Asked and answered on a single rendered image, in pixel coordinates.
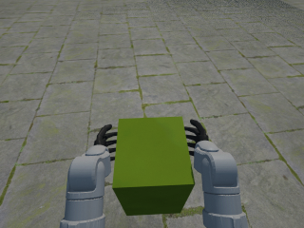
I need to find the robot left hand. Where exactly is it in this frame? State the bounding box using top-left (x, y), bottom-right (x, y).
top-left (94, 124), bottom-right (118, 161)

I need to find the robot right forearm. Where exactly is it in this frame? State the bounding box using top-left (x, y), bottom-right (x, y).
top-left (194, 141), bottom-right (248, 228)

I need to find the robot right hand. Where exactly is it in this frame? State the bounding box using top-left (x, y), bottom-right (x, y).
top-left (184, 119), bottom-right (209, 156)

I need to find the robot left forearm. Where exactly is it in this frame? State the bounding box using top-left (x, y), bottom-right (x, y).
top-left (59, 144), bottom-right (111, 228)

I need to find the carton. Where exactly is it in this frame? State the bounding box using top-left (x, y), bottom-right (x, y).
top-left (112, 116), bottom-right (195, 216)

